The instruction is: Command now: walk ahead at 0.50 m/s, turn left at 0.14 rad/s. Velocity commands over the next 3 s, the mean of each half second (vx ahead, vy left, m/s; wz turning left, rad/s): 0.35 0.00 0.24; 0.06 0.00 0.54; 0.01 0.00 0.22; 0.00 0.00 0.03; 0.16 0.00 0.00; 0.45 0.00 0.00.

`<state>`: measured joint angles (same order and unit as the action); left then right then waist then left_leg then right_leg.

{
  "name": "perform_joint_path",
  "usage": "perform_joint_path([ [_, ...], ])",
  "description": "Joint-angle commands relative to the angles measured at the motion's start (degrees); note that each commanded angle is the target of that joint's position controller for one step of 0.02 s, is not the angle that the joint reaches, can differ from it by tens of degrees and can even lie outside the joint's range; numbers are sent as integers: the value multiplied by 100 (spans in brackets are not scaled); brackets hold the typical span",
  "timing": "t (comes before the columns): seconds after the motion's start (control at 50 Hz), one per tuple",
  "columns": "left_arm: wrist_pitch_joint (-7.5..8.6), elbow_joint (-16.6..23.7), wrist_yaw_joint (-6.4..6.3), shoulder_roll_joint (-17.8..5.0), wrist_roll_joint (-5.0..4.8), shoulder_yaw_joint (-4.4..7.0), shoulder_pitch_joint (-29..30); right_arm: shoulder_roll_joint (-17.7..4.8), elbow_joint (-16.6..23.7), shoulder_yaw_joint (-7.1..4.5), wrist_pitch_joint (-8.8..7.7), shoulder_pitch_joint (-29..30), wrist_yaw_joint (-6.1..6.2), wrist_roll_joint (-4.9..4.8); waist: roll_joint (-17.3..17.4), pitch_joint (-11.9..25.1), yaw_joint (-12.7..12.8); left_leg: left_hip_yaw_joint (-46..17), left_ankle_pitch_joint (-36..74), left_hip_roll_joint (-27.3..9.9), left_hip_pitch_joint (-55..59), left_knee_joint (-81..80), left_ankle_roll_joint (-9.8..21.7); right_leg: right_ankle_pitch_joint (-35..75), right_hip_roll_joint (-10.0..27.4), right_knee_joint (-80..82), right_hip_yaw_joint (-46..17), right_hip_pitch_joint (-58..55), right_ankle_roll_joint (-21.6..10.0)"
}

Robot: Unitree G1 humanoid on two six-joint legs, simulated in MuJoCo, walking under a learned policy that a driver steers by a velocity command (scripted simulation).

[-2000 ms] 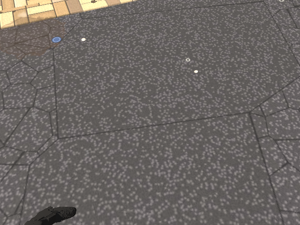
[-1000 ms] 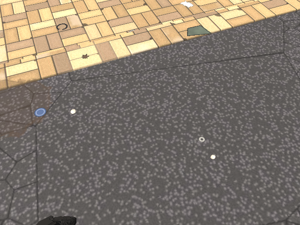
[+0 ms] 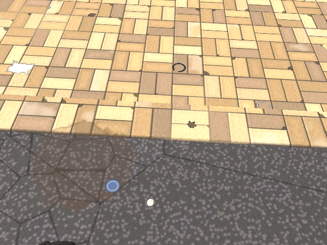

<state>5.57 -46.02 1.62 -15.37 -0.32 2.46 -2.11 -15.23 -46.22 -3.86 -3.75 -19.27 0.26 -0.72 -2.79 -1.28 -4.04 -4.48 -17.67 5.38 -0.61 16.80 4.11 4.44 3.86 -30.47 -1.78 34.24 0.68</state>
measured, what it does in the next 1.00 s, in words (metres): walks ahead, turning left: right foot, then left foot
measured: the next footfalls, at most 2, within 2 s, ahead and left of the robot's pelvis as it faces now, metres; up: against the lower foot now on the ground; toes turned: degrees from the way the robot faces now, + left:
right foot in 0.08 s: +0.23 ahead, -0.13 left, +0.00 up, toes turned +0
left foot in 0.58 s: +0.40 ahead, +0.10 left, +0.00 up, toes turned +11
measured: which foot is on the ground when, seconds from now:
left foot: down 0.00-0.10, up 0.12-0.56, down 0.58-1.00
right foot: up 0.00-0.06, down 0.08-0.60, up 0.62-0.98, down 1.00-1.00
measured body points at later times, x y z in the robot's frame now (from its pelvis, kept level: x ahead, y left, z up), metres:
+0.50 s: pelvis +0.25 -0.04 +0.00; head +0.28 -0.03 +0.45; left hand +0.29 +0.25 -0.13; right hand +0.44 -0.27 -0.10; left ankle +0.37 +0.11 -0.71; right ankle +0.20 -0.13 -0.74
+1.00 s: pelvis +0.33 -0.04 -0.01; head +0.37 -0.03 +0.44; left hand +0.35 +0.28 -0.12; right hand +0.60 -0.23 -0.10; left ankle +0.37 +0.09 -0.74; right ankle +0.40 -0.15 -0.74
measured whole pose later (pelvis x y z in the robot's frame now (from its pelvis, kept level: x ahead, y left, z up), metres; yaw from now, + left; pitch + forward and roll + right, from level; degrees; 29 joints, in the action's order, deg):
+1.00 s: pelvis +0.33 -0.04 -0.01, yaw +24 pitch +3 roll +0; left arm 0.4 -46.2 -0.7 -16.9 -0.2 3.4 -7.6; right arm -17.5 -34.8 -5.0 2.7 -10.0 2.0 -0.5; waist 0.6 -1.0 -0.6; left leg -11.2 -7.3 7.1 -24.1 29.3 1.0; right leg -16.5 -1.1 -33.2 -4.7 20.2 2.1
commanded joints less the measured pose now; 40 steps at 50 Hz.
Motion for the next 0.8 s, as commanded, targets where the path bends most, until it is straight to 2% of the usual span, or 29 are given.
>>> perform_joint_path([
  [0.02, 165, 549, 74, -629, -16, 139, 611, -945, 72, -251, 23, -315, 66, -7, 827, -153, 17, -887, 2435, -1831, 299, -24, 716, -475, -76, 230, 30, 72, -247],
  [0.04, 179, 499, 81, -701, -18, 169, 384, -983, 74, -262, 49, -252, 78, -5, 903, -47, 154, -861, 3045, -1821, 385, 206, 647, -720, -172, 268, 123, -248, -344],
  [0.06, 190, 361, 68, -818, -11, 240, -111, -1000, 99, -257, 76, -129, 84, -3, 919, 243, 449, -710, 4003, -1658, 352, 740, 548, -739, -356, 409, 306, -976, -480],
  [0.08, 192, 128, 38, -1050, 28, 349, -944, -881, 143, -196, 90, -68, 78, 26, 792, 853, 832, -465, 4274, -1341, -21, 1750, 393, -490, -248, 315, 229, -2257, -695],
  [0.1, 181, 3, 9, -1417, 94, 422, -1899, -597, 250, -72, 82, -259, 76, 150, 57, 1749, 1067, -222, 2583, -878, -1229, 3513, 179, -413, 838, 90, -1049, -4036, -1144],
  [0.12, 131, -212, 61, -1587, 59, 487, -2261, -116, 231, 48, -26, -1036, 27, -5, -1650, 2288, 738, -136, -1353, 37, -3337, 5255, -188, -1917, 1850, 909, -3720, -5634, -1963],
  [0.14, 122, -173, 76, -1041, -90, 337, -2141, -698, 186, -38, -94, -615, 15, -94, -902, 1816, 980, -607, -1515, -262, -4045, 5806, -133, -3066, 1717, 1331, -3943, -5443, -1743],
  [0.16, 98, -85, 46, -824, -78, 268, -1692, -912, 365, -98, -138, 15, -1, -155, -457, 990, 973, -415, -954, -552, -4345, 5787, -95, -2970, 1553, 1438, -3096, -4676, -1484],
  [0.18, 70, 2, 31, -770, -2, 228, -1304, -870, 431, -85, -157, 323, 16, -99, -1, 562, 816, -194, -459, -840, -4153, 5532, -111, -2321, 1345, 1560, -2488, -3867, -1375],
  [0.2, 69, 47, 26, -637, 71, 183, -1019, -816, 429, -113, -141, 431, 32, -26, 103, 227, 666, -148, -205, -982, -3922, 5223, -174, -1245, 1195, 1665, -1994, -3224, -1349],
  [0.22, 94, 45, 17, -570, 147, 149, -904, -745, 382, -130, -89, 258, 36, -16, -40, 234, 481, -168, -118, -1092, -3504, 5072, -224, -132, 1089, 1692, -1546, -2864, -1302],
  [0.26, 147, -68, 10, -531, 161, 135, -877, -519, 258, -110, 33, -79, 70, -47, -138, 331, 306, -140, -204, -1049, -3088, 4728, -367, 1710, 982, 1665, -750, -2547, -1308],
  [0.3, 152, -147, -47, -709, 158, 182, -789, -408, 348, -82, 128, 39, 113, -20, -211, 305, 246, -82, 169, -1001, -3172, 4207, -488, 2586, 947, 1712, -196, -2434, -1306],
  [0.34, 62, -156, -142, -835, 118, 220, -672, -387, 460, -63, 166, 244, 95, 11, -210, 360, 265, 85, 880, -1004, -3104, 3513, -532, 2614, 833, 1768, 256, -2440, -1229],
  [0.38, -44, -163, -233, -868, 98, 222, -653, -349, 570, -46, 165, 547, 26, 0, -235, 398, 396, 283, 1554, -970, -2906, 2841, -525, 2421, 726, 1789, 601, -2502, -1144],
  [0.46, -250, -272, -329, -963, 28, 250, -847, -394, 874, -79, 187, 1055, -124, 14, -152, 349, 615, 434, 1728, -906, -2982, 2089, -435, 2005, 941, 1535, 730, -3101, -1099],
  [0.52, -410, -248, -372, -1054, -62, 299, -740, -524, 1045, -156, 221, 1040, -239, 41, -196, 276, 521, 556, 1037, -802, -2939, 1831, -234, 2037, 1147, 946, 696, -3347, -990],
  [0.54, -455, -207, -397, -1073, -97, 315, -656, -584, 1043, -196, 222, 867, -263, 40, -199, 320, 413, 655, 898, -684, -2725, 1635, -130, 2271, 1122, 558, 730, -3350, -904],
  [0.56, -496, -166, -422, -1031, -120, 312, -586, -676, 963, -263, 197, 484, -260, 36, -83, 481, 201, 779, 1236, -490, -2168, 1161, 20, 2383, 932, -126, 887, -3239, -729],
  [0.58, -495, -160, -418, -945, -55, 288, -820, -1051, 884, -406, 175, 8, -182, 64, 401, 818, 28, 336, 2816, -600, -1193, 749, 299, 1705, 496, -1221, 1051, -2786, -375],
  [0.6, -434, 39, -351, -625, 207, 174, -920, -1640, 976, -530, 217, -219, -34, 130, 1639, 1272, 148, -1446, 5733, -1895, 220, 1043, 1021, -1548, -218, -3092, 1206, -1158, 60],
  [0.62, -365, 162, -246, -509, 208, 77, -1092, -1637, 1130, -454, 206, -150, -29, 225, 1941, 2192, 289, -3210, 5700, -2869, 1095, 818, 2129, -4550, -962, -4487, 205, -19, 193],
  [0.64, -364, 101, -178, -838, 55, 168, -898, -1273, 1239, -375, 218, 114, -66, 158, 1101, 2191, 126, -2740, 4690, -2576, 794, 668, 1894, -4253, -571, -4724, -426, 141, 136],
  [0.66, -400, 166, -180, -854, -47, 181, -640, -1092, 1296, -320, 224, 517, -61, 84, 770, 1566, 234, -2098, 3862, -2243, 190, 579, 1526, -3809, -392, -4522, -355, 306, 90],
  [0.68, -455, 118, -241, -785, 4, 191, -552, -1002, 1308, -296, 265, 749, -44, 21, 335, 1117, 345, -1754, 3038, -1943, -436, 413, 1211, -3456, -233, -4061, -299, 288, 114],
  [0.7, -521, 154, -305, -863, 64, 229, -482, -965, 1340, -277, 312, 915, -7, -3, 444, 888, 433, -1582, 2482, -1740, -956, 267, 1068, -3177, -168, -3622, -277, 63, 146],
  [0.72, -569, 163, -312, -816, 71, 228, -535, -1014, 1380, -285, 360, 1010, 19, 57, 687, 803, 538, -1458, 2260, -1539, -1386, 162, 1009, -2962, -256, -3399, -174, -270, 190],
  [0.76, -587, 150, -339, -679, 51, 202, -683, -1066, 1432, -319, 395, 1012, 79, 122, 951, 857, 571, -1383, 2210, -1399, -1559, 115, 1013, -2814, -381, -2826, -129, -528, 295],
  [0.8, -581, 181, -369, -620, 51, 178, -633, -1120, 1442, -351, 409, 940, 143, 91, 972, 975, 505, -1472, 1969, -1379, -1502, 160, 1000, -2658, -417, -2314, -198, -631, 370],
])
